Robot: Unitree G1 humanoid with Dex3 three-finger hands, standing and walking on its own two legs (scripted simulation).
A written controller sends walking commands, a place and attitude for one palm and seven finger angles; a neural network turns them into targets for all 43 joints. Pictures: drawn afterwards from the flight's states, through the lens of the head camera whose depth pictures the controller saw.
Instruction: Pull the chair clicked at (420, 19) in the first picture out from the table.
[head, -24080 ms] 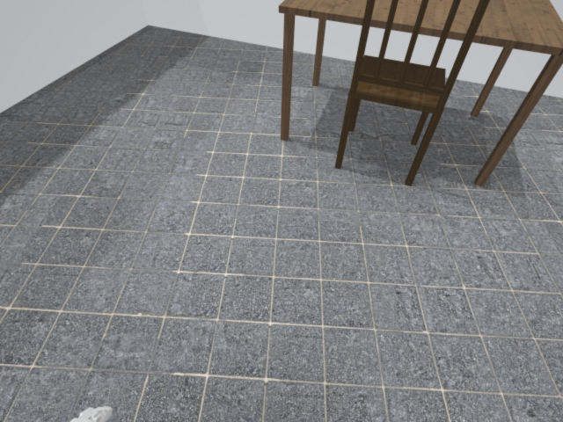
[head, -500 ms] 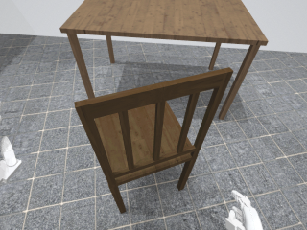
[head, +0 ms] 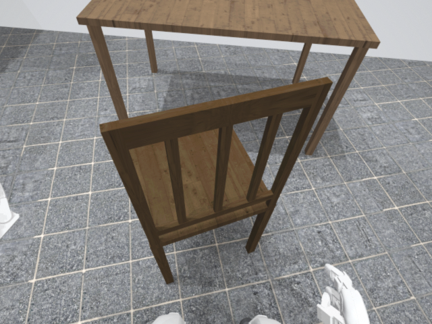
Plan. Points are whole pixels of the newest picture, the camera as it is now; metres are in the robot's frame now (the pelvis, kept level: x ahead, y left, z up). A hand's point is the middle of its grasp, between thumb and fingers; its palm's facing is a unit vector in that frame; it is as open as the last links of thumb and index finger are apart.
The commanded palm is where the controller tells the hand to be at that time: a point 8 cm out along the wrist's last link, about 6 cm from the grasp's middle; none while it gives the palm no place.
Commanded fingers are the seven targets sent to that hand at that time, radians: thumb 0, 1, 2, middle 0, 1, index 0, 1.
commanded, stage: step back with the hand held close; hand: left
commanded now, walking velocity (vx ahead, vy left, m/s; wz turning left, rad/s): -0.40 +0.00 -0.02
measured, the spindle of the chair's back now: (220, 175) +0.43 +0.02 -0.04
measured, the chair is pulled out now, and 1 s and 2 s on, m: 0.60 0.60 0.60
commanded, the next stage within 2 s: stop stepping back and stand still in 1.08 s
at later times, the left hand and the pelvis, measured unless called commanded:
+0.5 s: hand (6, 221) +0.20 +0.27 +0.18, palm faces +0.44 -0.75 -0.50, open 7.4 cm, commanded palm +0.13 +0.30 +0.19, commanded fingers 0.00 0.90 0.90 -0.20 -0.30 -0.20 -0.30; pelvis -0.01 +0.00 +0.00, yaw +0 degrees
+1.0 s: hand out of the picture +0.15 +0.27 +0.18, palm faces +0.43 -0.75 -0.50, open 7.4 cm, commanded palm +0.09 +0.30 +0.19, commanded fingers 0.00 0.90 0.90 -0.20 -0.30 -0.20 -0.30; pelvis -0.06 +0.00 +0.01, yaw -1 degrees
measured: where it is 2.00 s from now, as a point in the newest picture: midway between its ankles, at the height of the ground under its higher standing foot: outside the picture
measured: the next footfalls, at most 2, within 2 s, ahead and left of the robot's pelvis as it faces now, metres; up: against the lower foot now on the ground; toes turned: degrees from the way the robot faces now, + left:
right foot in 1.16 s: -0.12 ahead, -0.17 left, +0.00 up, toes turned -3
left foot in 1.42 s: -0.09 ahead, +0.09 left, +0.00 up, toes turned -2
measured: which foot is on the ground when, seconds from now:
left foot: down 0.00-1.00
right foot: down 0.00-0.90, up 0.92-1.00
